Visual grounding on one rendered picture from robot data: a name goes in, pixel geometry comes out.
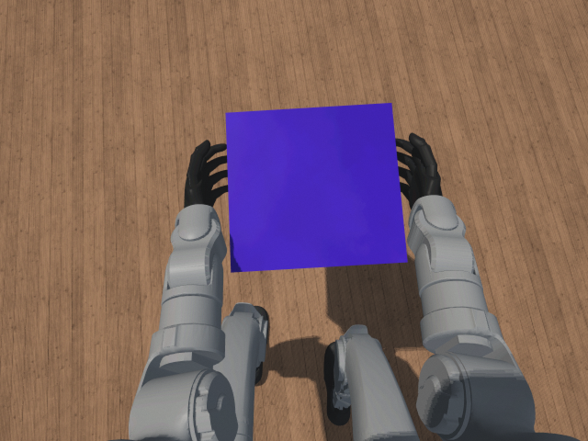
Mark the robot left shin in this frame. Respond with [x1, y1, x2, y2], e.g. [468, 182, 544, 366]
[221, 302, 261, 368]

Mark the left robot hand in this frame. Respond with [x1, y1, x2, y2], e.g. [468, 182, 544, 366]
[184, 140, 228, 208]

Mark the robot shin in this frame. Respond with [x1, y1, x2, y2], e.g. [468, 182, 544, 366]
[221, 302, 261, 368]
[333, 324, 382, 408]

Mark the right robot forearm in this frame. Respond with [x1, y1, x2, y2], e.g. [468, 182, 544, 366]
[407, 195, 536, 425]

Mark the robot right upper arm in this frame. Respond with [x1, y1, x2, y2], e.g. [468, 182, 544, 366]
[416, 351, 581, 441]

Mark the robot left upper arm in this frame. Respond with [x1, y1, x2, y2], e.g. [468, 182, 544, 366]
[108, 368, 238, 441]

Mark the left robot forearm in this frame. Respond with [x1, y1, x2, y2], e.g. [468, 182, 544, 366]
[129, 204, 227, 437]

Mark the carton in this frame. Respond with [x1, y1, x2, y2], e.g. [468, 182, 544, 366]
[226, 103, 408, 273]

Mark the right robot hand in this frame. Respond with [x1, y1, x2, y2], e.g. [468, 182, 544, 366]
[395, 133, 443, 210]

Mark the robot right shin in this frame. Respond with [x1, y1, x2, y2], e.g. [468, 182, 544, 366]
[333, 324, 382, 408]

